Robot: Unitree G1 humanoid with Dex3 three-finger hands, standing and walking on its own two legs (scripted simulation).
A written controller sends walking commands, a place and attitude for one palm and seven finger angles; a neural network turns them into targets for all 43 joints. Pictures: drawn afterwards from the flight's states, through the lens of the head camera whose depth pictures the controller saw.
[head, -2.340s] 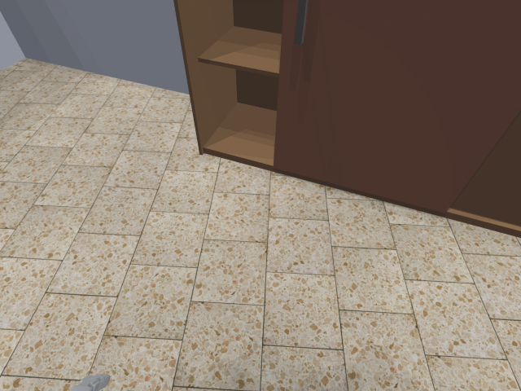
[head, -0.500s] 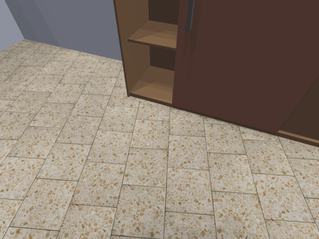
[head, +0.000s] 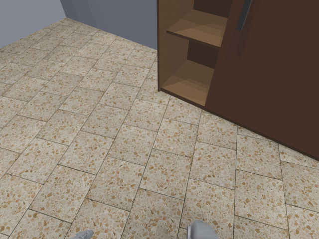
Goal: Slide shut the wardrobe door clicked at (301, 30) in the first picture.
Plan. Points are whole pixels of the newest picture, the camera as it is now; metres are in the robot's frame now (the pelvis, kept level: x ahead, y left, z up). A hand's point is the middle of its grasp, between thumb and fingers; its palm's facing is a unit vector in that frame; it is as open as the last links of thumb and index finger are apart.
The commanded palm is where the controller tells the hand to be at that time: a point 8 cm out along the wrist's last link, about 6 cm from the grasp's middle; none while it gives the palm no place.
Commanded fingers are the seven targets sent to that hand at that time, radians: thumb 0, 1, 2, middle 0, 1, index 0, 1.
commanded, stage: walk to a spot facing it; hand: right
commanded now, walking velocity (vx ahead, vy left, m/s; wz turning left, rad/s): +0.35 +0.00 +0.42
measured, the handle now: out of the picture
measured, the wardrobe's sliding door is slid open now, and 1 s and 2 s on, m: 0.44 0.44 0.44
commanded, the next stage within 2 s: turn to face it in 1.36 s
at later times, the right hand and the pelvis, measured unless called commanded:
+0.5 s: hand (222, 162) +0.39 -0.21 -0.15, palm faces -0.28 +0.94 -0.19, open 7.4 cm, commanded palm none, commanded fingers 0.00 -0.90 -0.90 0.20 0.30 0.20 0.30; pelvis +0.21 -0.06 +0.00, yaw +16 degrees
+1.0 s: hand (194, 129) +0.54 -0.13 -0.17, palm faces -0.42 +0.88 -0.22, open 7.2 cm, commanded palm none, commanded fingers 0.00 -0.90 -0.90 0.20 0.30 0.20 0.30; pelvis +0.42 +0.03 +0.00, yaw +28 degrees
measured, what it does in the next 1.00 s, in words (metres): walks ahead, turning left: right foot, then left foot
